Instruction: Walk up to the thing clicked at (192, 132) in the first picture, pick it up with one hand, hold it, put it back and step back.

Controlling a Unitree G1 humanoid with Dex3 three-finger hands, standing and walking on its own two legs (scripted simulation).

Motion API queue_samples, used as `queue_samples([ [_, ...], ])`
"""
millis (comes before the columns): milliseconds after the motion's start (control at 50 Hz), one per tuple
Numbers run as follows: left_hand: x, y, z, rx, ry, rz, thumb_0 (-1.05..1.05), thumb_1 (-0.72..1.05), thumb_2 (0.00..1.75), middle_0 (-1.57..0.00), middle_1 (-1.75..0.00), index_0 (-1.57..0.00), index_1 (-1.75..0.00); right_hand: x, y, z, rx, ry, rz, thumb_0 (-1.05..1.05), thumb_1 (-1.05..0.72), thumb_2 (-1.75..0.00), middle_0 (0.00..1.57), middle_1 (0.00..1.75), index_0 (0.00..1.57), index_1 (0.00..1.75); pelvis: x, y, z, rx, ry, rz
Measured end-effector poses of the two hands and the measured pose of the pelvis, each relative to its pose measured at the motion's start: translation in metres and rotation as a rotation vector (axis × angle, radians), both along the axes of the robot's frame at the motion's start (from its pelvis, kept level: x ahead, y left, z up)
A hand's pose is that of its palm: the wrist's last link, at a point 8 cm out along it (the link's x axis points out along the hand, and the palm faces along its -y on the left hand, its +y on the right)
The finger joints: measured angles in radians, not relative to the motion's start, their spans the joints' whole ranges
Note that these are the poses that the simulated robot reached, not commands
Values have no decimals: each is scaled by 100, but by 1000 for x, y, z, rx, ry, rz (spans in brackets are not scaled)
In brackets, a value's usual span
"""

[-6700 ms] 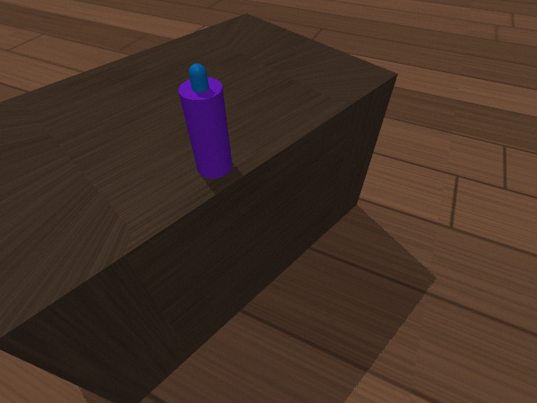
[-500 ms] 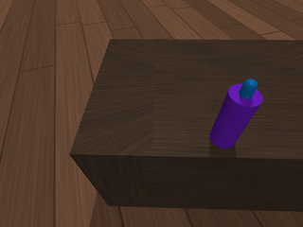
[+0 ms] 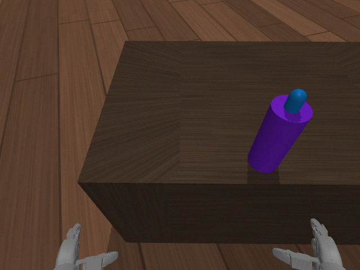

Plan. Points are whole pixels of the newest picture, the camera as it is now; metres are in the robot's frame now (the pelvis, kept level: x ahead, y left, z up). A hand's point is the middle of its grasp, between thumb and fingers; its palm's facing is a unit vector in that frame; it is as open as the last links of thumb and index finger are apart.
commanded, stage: rise first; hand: right
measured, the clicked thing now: (278, 131) +0.41 -0.22 +0.06
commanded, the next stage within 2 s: go down in 1.36 s
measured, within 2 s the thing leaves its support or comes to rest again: neither
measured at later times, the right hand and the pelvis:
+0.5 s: hand (321, 236) +0.19 -0.26 +0.00, palm faces +0.31 +0.87 -0.37, open 17.6 cm; pelvis +0.01 +0.00 +0.00, yaw -1 degrees
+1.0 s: hand (341, 234) +0.17 -0.26 +0.06, palm faces +0.34 +0.85 -0.40, open 17.6 cm; pelvis -0.01 +0.00 +0.00, yaw -1 degrees
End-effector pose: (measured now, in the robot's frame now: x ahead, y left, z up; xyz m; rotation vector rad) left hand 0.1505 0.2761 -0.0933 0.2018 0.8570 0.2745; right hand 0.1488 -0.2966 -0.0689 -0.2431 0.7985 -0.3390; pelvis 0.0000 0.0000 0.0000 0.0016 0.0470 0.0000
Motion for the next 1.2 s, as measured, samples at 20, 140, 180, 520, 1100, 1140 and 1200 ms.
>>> queue_samples([
  [20,0,-1,0,-1,-2,1,1,15,25,-6,-6,-7,-6,-1,-1,3,-8,-7,-2,1,-13,-26,8,7,8,7,1,0,0,0,-3,-1],
  [140,3,-8,5,-2,-41,-15,0,-19,13,-7,-5,-7,-5,-1,-4,26,-54,-82,4,0,20,-14,6,6,6,6,7,1,1,-1,-25,-5],
  [180,7,-11,9,-2,-69,-30,0,-28,10,-7,-5,-7,-5,2,-3,36,-68,-130,9,0,29,-11,6,5,6,6,9,2,1,-1,-34,-7],
  [520,9,-15,8,-33,-84,-50,-1,-51,4,-7,-5,-6,-5,1,-5,101,-152,-380,33,-1,58,-4,5,6,6,6,10,3,2,-5,-82,-17],
  [1100,-2,-16,12,-43,-138,-53,-1,-54,6,-6,-5,-5,-5,-16,-7,164,-272,-632,113,-1,59,-4,6,6,6,6,-8,3,2,-7,-115,-25],
  [1140,-3,-16,11,-44,-135,-49,-1,-54,6,-6,-5,-5,-5,-17,-7,166,-279,-640,115,-1,58,-4,6,6,6,6,-9,3,2,-7,-116,-25],
  [1200,-4,-17,12,-44,-141,-53,-1,-54,6,-6,-5,-5,-6,-17,-7,170,-285,-657,123,-1,58,-4,6,6,6,6,-9,2,2,-7,-116,-24],
])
